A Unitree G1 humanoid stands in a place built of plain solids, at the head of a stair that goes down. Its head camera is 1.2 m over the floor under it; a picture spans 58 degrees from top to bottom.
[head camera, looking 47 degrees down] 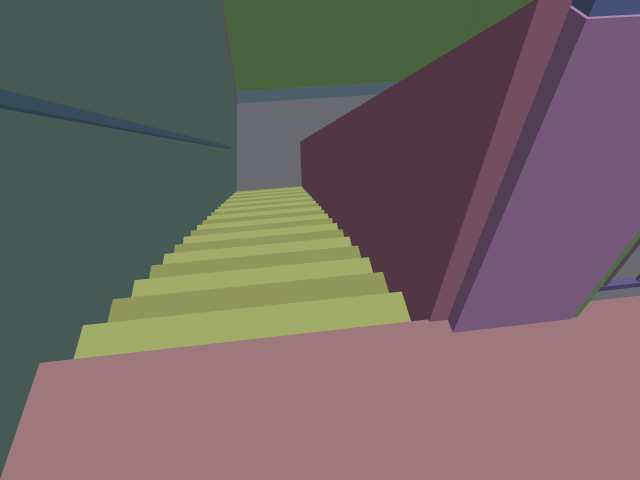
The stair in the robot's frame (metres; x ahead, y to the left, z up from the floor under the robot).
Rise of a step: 0.18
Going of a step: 0.24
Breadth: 1.20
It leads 7 degrees to the left of straight ahead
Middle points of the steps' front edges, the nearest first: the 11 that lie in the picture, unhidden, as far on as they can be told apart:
0.69 0.24 0.00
0.93 0.28 -0.18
1.18 0.31 -0.35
1.42 0.34 -0.53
1.66 0.37 -0.71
1.90 0.40 -0.88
2.14 0.43 -1.06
2.39 0.46 -1.24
2.63 0.49 -1.42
2.87 0.52 -1.59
3.11 0.55 -1.77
